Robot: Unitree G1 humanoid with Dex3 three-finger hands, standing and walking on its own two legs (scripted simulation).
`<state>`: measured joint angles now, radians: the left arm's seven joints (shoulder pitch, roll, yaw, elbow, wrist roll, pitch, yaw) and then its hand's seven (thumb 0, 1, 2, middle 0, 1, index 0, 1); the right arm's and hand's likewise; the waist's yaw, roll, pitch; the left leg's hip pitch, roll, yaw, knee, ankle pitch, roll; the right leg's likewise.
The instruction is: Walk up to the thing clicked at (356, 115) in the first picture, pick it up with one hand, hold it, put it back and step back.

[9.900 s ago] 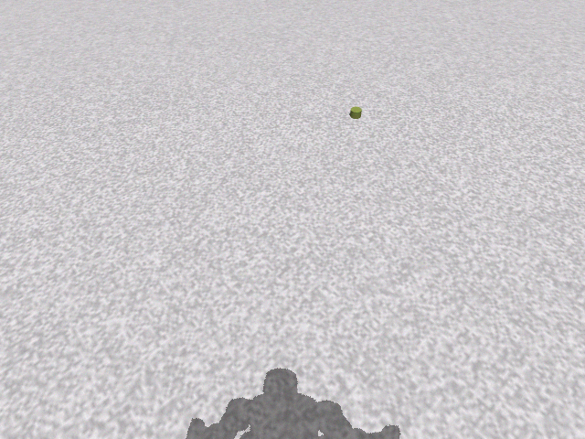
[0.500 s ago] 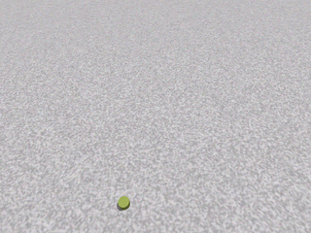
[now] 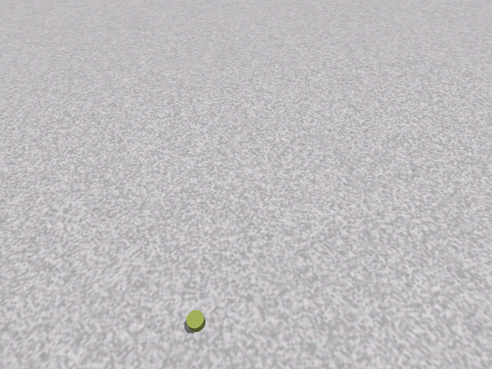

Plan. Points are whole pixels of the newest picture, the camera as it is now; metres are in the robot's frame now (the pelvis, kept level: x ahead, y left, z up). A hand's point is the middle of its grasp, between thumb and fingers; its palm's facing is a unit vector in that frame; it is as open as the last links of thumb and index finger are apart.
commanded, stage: stand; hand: left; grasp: from above
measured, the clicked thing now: (196, 320) +0.44 +0.26 -0.76
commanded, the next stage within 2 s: rise first in 0.78 s
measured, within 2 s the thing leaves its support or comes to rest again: neither
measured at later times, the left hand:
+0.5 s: hand out of the picture +0.07 +0.26 -0.16, palm faces -0.02 -0.94 -0.35, open 7.4 cm
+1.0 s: hand out of the picture +0.11 +0.25 -0.16, palm faces +0.03 -0.94 -0.34, open 7.7 cm
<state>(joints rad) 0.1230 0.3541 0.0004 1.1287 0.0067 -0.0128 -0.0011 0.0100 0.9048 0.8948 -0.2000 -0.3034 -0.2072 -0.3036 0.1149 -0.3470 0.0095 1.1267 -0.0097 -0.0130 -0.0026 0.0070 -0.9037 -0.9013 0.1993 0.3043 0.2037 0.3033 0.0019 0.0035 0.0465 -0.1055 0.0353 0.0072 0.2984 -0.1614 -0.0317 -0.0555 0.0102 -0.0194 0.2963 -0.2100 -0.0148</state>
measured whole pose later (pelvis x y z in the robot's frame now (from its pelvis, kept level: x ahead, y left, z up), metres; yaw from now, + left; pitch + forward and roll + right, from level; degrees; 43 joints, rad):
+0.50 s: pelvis +0.00 +0.00 +0.00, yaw +0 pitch -2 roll +0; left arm 0.13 0.36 0.00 1.13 0.01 -0.01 0.00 0.01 0.90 0.89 -0.20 -0.30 -0.21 -0.30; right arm 0.11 -0.35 0.01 1.13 -0.01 -0.01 0.00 0.01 -0.90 -0.90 0.20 0.30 0.20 0.30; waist 0.00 0.00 0.05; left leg -0.10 0.04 0.01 0.30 -0.16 -0.03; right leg -0.05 0.01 -0.02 0.29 -0.21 -0.01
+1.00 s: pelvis -0.01 +0.00 -0.01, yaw +1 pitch +2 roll +0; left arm 0.04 0.32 0.05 1.08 0.00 -0.03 0.01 0.01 0.80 0.91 -0.21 -0.39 -0.21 -0.39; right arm 0.18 -0.32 0.00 0.94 0.05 -0.04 -0.04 0.01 -0.91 -0.90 0.20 0.30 0.20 0.30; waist -0.01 0.01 0.04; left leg -0.25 0.03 -0.01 0.41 -0.20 -0.02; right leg -0.19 0.00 -0.03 0.41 -0.25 -0.01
